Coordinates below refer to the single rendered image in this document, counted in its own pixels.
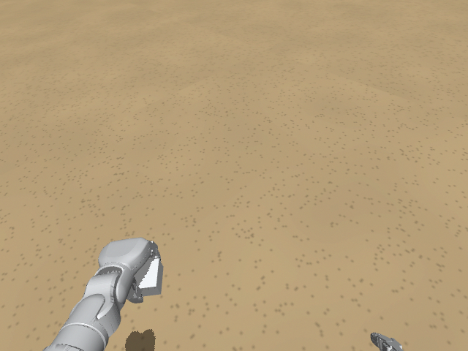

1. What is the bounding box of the small box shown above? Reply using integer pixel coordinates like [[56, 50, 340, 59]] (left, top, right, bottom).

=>
[[134, 259, 163, 296]]

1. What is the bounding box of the left robot hand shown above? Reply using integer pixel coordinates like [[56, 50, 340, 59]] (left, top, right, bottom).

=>
[[98, 237, 161, 303]]

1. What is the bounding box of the left robot arm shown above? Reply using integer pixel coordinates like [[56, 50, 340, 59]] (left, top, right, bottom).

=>
[[43, 263, 134, 351]]

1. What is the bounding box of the right robot hand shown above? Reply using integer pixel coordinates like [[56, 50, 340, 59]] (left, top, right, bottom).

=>
[[371, 333, 403, 351]]

